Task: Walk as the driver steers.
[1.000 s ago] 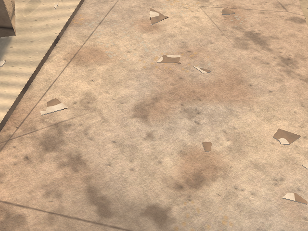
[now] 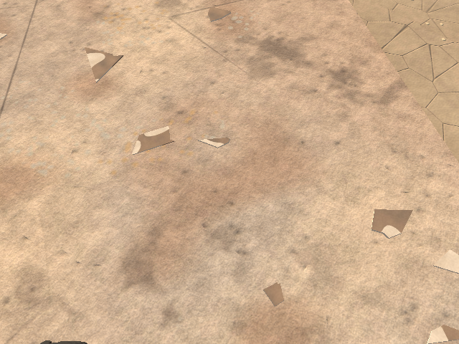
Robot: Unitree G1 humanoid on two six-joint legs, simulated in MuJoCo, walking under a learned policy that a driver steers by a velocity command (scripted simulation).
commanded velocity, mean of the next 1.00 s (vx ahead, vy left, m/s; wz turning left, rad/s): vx -0.02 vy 0.00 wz -0.24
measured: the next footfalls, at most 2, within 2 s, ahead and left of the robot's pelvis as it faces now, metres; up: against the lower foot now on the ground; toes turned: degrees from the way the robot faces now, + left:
right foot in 0.02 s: +0.16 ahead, -0.10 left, +0.00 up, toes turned +0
left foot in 0.42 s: +0.07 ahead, +0.16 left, +0.00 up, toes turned -13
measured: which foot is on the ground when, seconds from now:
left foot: down 0.00-0.00, up 0.02-0.40, down 0.42-1.00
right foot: up 0.00-0.00, down 0.02-0.42, up 0.44-0.72, down 0.74-1.00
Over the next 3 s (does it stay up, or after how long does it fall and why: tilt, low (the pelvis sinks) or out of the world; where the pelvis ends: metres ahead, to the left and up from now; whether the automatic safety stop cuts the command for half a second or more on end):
stays up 0.39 0.03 0.00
